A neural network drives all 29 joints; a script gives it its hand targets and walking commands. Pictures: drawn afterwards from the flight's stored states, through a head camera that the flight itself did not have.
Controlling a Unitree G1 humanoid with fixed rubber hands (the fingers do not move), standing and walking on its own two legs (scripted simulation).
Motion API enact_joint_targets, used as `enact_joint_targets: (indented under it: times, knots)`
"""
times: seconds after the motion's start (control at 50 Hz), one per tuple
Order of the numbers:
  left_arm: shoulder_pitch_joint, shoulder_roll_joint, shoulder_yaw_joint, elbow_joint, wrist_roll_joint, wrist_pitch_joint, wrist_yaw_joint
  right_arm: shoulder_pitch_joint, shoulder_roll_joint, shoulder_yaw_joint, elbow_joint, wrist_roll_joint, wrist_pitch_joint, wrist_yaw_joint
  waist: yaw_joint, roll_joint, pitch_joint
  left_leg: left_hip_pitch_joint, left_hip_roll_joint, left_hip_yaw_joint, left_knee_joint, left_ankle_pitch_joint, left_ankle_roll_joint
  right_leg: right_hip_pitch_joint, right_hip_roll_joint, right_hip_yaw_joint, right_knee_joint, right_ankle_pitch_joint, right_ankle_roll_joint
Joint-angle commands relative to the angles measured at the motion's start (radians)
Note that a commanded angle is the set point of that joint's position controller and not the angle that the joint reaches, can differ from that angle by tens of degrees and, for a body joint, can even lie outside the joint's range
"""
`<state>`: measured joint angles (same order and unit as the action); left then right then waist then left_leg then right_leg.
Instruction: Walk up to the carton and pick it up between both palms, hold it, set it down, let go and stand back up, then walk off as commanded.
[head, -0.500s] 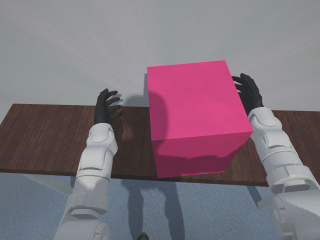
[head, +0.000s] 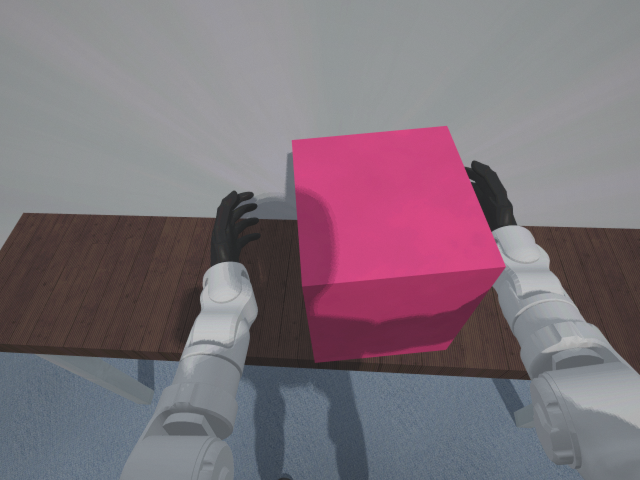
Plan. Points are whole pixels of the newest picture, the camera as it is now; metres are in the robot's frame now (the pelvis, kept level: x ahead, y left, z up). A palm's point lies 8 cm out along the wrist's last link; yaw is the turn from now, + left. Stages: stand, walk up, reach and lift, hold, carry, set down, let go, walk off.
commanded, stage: reach and lift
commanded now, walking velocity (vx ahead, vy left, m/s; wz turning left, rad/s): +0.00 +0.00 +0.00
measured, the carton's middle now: (375, 254) +0.43 +0.01 +0.00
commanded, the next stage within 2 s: none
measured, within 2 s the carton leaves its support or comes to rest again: leaves its support in 1.72 s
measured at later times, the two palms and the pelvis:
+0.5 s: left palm (254, 263) +0.37 +0.16 +0.04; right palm (485, 228) +0.45 -0.12 +0.06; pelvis +0.01 -0.01 +0.01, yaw +1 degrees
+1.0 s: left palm (255, 265) +0.37 +0.16 +0.04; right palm (485, 239) +0.44 -0.13 +0.05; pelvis +0.02 -0.01 +0.01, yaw +0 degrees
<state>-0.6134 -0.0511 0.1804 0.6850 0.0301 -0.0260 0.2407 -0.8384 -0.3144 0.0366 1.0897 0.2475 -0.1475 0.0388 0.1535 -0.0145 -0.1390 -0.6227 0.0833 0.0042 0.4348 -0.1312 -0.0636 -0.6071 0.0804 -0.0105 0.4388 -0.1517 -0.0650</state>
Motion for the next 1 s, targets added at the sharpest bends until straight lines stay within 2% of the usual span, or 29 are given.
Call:
enact_joint_targets:
  times: [0.0, 0.02, 0.04, 0.06, 0.08, 0.1, 0.16, 0.18, 0.2, 0.24, 0.28, 0.3, 0.32, 0.36, 0.44, 0.52, 0.54, 0.6, 0.64, 0.66, 0.68, 0.7, 0.74, 0.76, 0.78, 0.84, 0.94, 0.96, 0.98]
  knots:
    - [-0.370, 0.010, -0.009, -0.185, 0.028, -0.040, -0.010, -0.531, -0.080, -0.006, -0.176, -0.003, -0.056, -0.004, 0.016, -0.101, -0.696, 0.249, -0.073, 0.060, -0.002, 0.245, 0.048, 0.477, -0.040, 0.017, 0.001, 0.423, 0.109]
    - [-0.384, -0.047, -0.039, -0.258, 0.010, -0.053, -0.013, -0.548, -0.033, 0.024, -0.250, -0.004, -0.068, -0.005, 0.031, -0.104, -0.780, 0.286, -0.071, 0.070, 0.010, 0.295, 0.044, 0.486, -0.036, 0.017, 0.010, 0.466, 0.110]
    - [-0.384, -0.037, -0.028, -0.249, 0.029, -0.048, -0.016, -0.535, -0.031, 0.006, -0.250, -0.012, -0.071, -0.007, 0.014, -0.092, -0.764, 0.295, -0.070, 0.055, 0.003, 0.300, 0.036, 0.503, -0.039, 0.017, 0.012, 0.528, 0.108]
    - [-0.395, -0.047, -0.027, -0.263, 0.041, -0.056, -0.017, -0.540, -0.003, 0.030, -0.266, -0.001, -0.075, 0.000, 0.030, -0.085, -0.773, 0.288, -0.071, 0.061, -0.003, 0.283, 0.041, 0.511, -0.041, 0.017, 0.012, 0.509, 0.112]
    - [-0.407, -0.056, -0.012, -0.193, 0.057, -0.051, -0.022, -0.551, 0.025, 0.014, -0.207, -0.031, -0.062, 0.001, 0.024, -0.116, -0.696, 0.247, -0.074, 0.063, -0.005, 0.249, 0.055, 0.478, -0.040, 0.019, 0.012, 0.458, 0.117]
    - [-0.432, -0.096, -0.018, -0.240, 0.060, -0.063, -0.019, -0.563, 0.041, -0.009, -0.237, -0.042, -0.075, 0.001, 0.018, -0.110, -0.762, 0.266, -0.068, 0.059, 0.000, 0.259, 0.050, 0.474, -0.034, 0.015, 0.007, 0.444, 0.108]
    - [-0.407, -0.125, 0.017, -0.234, 0.107, -0.073, -0.035, -0.544, 0.107, -0.036, -0.281, -0.112, -0.078, -0.004, 0.021, -0.135, -0.741, 0.249, -0.077, 0.079, -0.025, 0.252, 0.056, 0.539, -0.042, 0.011, 0.006, 0.497, 0.125]
    - [-0.370, -0.151, -0.001, -0.286, 0.108, -0.089, -0.029, -0.527, 0.126, -0.022, -0.303, -0.119, -0.099, -0.010, 0.016, -0.145, -0.801, 0.292, -0.071, 0.064, -0.012, 0.316, 0.050, 0.544, -0.031, 0.008, 0.029, 0.592, 0.127]
    - [-0.364, -0.148, 0.047, -0.233, 0.148, -0.080, -0.037, -0.518, 0.157, -0.022, -0.270, -0.131, -0.090, -0.004, 0.038, -0.137, -0.743, 0.250, -0.079, 0.071, -0.019, 0.289, 0.056, 0.569, -0.043, 0.024, 0.017, 0.572, 0.125]
    - [-0.353, -0.144, 0.089, -0.214, 0.205, -0.080, -0.051, -0.485, 0.213, -0.036, -0.231, -0.193, -0.085, -0.013, 0.038, -0.166, -0.667, 0.241, -0.080, 0.080, -0.051, 0.241, 0.074, 0.621, -0.064, 0.036, 0.007, 0.569, 0.140]
    - [-0.398, -0.204, 0.087, -0.232, 0.228, -0.092, -0.068, -0.476, 0.288, -0.085, -0.210, -0.246, -0.099, -0.013, 0.010, -0.133, -0.693, 0.225, -0.082, 0.086, -0.057, 0.237, 0.069, 0.640, -0.071, 0.031, 0.017, 0.578, 0.139]
    - [-0.346, -0.195, 0.104, -0.201, 0.246, -0.086, -0.079, -0.451, 0.293, -0.084, -0.221, -0.255, -0.108, -0.019, 0.022, -0.152, -0.662, 0.229, -0.081, 0.092, -0.065, 0.225, 0.073, 0.665, -0.077, 0.041, 0.007, 0.604, 0.148]
    - [-0.401, -0.305, 0.070, -0.214, 0.249, -0.102, -0.107, -0.505, 0.443, -0.049, -0.273, -0.276, -0.118, 0.008, 0.057, -0.137, -0.712, 0.222, -0.080, 0.097, -0.067, 0.239, 0.070, 0.676, -0.081, 0.033, 0.020, 0.618, 0.145]
    - [-0.389, -0.471, 0.031, -0.152, 0.298, -0.107, -0.159, -0.477, 0.619, -0.045, -0.222, -0.353, -0.143, 0.047, 0.024, -0.126, -0.669, 0.232, -0.085, 0.097, -0.080, 0.258, 0.068, 0.677, -0.078, 0.015, 0.014, 0.664, 0.134]
    - [-0.403, -0.578, -0.072, -0.137, 0.329, -0.117, -0.194, -0.390, 0.725, -0.048, -0.153, -0.450, -0.181, 0.066, -0.032, -0.037, -0.583, 0.292, -0.074, 0.084, -0.093, 0.270, 0.050, 0.693, -0.085, -0.005, -0.005, 0.686, 0.109]
    - [-0.406, -0.561, -0.043, -0.095, 0.336, -0.118, -0.189, -0.381, 0.741, -0.116, -0.121, -0.500, -0.200, 0.075, -0.017, -0.057, -0.519, 0.286, -0.071, 0.096, -0.113, 0.210, 0.062, 0.660, -0.090, -0.009, -0.044, 0.564, 0.102]
    - [-0.387, -0.552, -0.049, -0.075, 0.327, -0.114, -0.201, -0.388, 0.749, -0.110, -0.135, -0.490, -0.203, 0.072, -0.023, -0.076, -0.473, 0.287, -0.070, 0.094, -0.116, 0.204, 0.066, 0.659, -0.093, -0.008, -0.048, 0.577, 0.105]
    - [-0.382, -0.561, -0.049, -0.070, 0.340, -0.118, -0.195, -0.415, 0.739, -0.097, -0.122, -0.493, -0.220, 0.076, -0.002, -0.054, -0.470, 0.298, -0.062, 0.094, -0.118, 0.209, 0.063, 0.653, -0.091, -0.013, -0.048, 0.580, 0.101]
    - [-0.367, -0.560, -0.053, -0.075, 0.340, -0.121, -0.196, -0.376, 0.745, -0.093, -0.116, -0.508, -0.212, 0.077, -0.008, -0.044, -0.454, 0.277, -0.067, 0.095, -0.141, 0.173, 0.066, 0.664, -0.105, -0.004, -0.052, 0.552, 0.107]
    - [-0.374, -0.535, -0.019, -0.081, 0.348, -0.118, -0.193, -0.410, 0.735, -0.102, -0.135, -0.511, -0.215, 0.081, 0.017, -0.065, -0.459, 0.287, -0.071, 0.110, -0.136, 0.193, 0.069, 0.675, -0.083, -0.012, -0.060, 0.511, 0.101]
    - [-0.379, -0.548, -0.039, -0.089, 0.347, -0.121, -0.190, -0.394, 0.741, -0.107, -0.115, -0.514, -0.215, 0.080, 0.012, -0.039, -0.471, 0.273, -0.073, 0.111, -0.138, 0.186, 0.068, 0.673, -0.092, -0.005, -0.061, 0.498, 0.104]
    - [-0.365, -0.557, -0.045, -0.081, 0.351, -0.122, -0.186, -0.387, 0.740, -0.102, -0.118, -0.521, -0.216, 0.080, 0.013, -0.056, -0.468, 0.277, -0.069, 0.112, -0.135, 0.188, 0.072, 0.658, -0.085, -0.009, -0.064, 0.473, 0.092]
    - [-0.393, -0.562, -0.052, -0.088, 0.337, -0.126, -0.183, -0.406, 0.753, -0.111, -0.135, -0.534, -0.223, 0.079, -0.009, -0.057, -0.489, 0.280, -0.065, 0.104, -0.136, 0.194, 0.062, 0.654, -0.098, -0.014, -0.055, 0.547, 0.109]
    - [-0.375, -0.550, -0.047, -0.090, 0.341, -0.119, -0.186, -0.381, 0.744, -0.099, -0.108, -0.518, -0.213, 0.078, 0.012, -0.051, -0.466, 0.291, -0.066, 0.107, -0.144, 0.187, 0.070, 0.664, -0.098, -0.008, -0.060, 0.493, 0.108]
    - [-0.398, -0.571, -0.069, -0.111, 0.330, -0.122, -0.181, -0.403, 0.752, -0.106, -0.119, -0.533, -0.221, 0.079, -0.004, -0.044, -0.515, 0.316, -0.066, 0.110, -0.137, 0.220, 0.064, 0.639, -0.081, -0.027, -0.064, 0.481, 0.099]
    - [-0.367, -0.575, -0.074, -0.123, 0.316, -0.115, -0.178, -0.367, 0.776, -0.056, -0.106, -0.502, -0.222, 0.076, 0.006, -0.071, -0.495, 0.305, -0.065, 0.105, -0.124, 0.250, 0.067, 0.682, -0.088, -0.019, -0.035, 0.633, 0.109]
    - [-0.421, -0.597, -0.109, -0.142, 0.306, -0.120, -0.169, -0.418, 0.765, -0.064, -0.121, -0.496, -0.236, 0.075, -0.005, -0.046, -0.543, 0.317, -0.059, 0.098, -0.128, 0.235, 0.061, 0.640, -0.089, -0.018, -0.049, 0.568, 0.099]
    - [-0.393, -0.571, -0.087, -0.114, 0.309, -0.115, -0.170, -0.390, 0.764, -0.053, -0.105, -0.503, -0.227, 0.078, 0.016, -0.063, -0.525, 0.301, -0.059, 0.113, -0.126, 0.240, 0.067, 0.641, -0.084, -0.014, -0.049, 0.528, 0.101]
    - [-0.414, -0.595, -0.118, -0.133, 0.289, -0.126, -0.166, -0.412, 0.774, -0.064, -0.121, -0.498, -0.241, 0.078, 0.000, -0.060, -0.556, 0.320, -0.057, 0.100, -0.113, 0.270, 0.061, 0.651, -0.085, -0.020, -0.042, 0.570, 0.098]
